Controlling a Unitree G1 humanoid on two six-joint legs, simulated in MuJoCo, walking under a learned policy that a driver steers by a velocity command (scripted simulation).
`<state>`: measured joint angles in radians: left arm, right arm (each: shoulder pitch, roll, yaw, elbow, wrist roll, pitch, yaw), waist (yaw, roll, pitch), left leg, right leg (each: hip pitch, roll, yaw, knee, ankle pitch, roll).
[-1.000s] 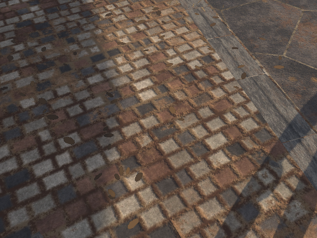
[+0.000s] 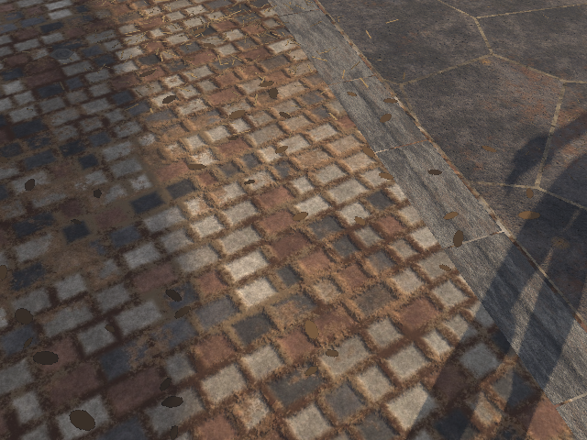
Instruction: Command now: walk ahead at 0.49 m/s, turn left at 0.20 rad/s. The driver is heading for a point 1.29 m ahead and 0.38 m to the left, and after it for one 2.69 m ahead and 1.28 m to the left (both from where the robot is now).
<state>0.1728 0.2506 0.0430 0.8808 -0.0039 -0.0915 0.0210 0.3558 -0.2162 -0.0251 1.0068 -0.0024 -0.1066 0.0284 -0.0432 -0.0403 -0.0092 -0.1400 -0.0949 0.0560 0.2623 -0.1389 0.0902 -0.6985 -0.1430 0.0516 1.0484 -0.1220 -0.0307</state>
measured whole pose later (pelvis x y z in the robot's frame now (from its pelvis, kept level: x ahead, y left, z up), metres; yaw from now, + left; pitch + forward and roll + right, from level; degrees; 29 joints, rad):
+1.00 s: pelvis +0.49 +0.10 +0.00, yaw +32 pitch +2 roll +0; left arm 0.13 0.29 0.06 0.79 0.00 -0.11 0.01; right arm 0.29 -0.25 -0.07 0.75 0.01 -0.06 0.03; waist -0.02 -0.03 0.04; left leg -0.25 -0.11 -0.02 0.39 -0.16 0.11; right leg -0.61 -0.12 0.05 1.10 -0.27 0.01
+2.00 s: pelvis +0.98 +0.37 -0.01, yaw +13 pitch +2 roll +1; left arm 0.32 0.31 0.07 0.71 -0.03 -0.03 0.00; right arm 0.19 -0.25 -0.06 0.71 -0.01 -0.10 0.00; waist 0.00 -0.05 0.00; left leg -0.28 -0.03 0.03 0.43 -0.18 0.02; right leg -0.50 -0.01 0.07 1.16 -0.37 -0.01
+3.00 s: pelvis +1.48 +0.49 -0.02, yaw +27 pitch +1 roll -1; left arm 0.21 0.29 0.07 0.77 -0.02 -0.11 0.01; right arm 0.21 -0.29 -0.08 0.74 0.02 -0.05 0.04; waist -0.01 -0.01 0.06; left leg -0.40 -0.07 0.01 0.56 -0.19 0.10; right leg -0.38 -0.06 0.02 1.21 -0.42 0.01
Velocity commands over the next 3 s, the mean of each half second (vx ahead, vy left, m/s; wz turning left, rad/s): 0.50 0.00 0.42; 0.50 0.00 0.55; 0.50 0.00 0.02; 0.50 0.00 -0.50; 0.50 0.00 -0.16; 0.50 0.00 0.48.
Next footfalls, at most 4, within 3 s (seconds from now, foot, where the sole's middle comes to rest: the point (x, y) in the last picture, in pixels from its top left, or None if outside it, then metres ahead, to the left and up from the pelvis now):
0.26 right None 0.32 -0.15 -0.78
0.80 left None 0.51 0.18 -0.78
1.34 right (213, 308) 0.88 0.20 -0.78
1.84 left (110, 271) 1.02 0.50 -0.78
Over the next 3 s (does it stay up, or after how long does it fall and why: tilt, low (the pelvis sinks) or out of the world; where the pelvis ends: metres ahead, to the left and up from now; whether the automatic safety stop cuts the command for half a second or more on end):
stays up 1.48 0.49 -0.02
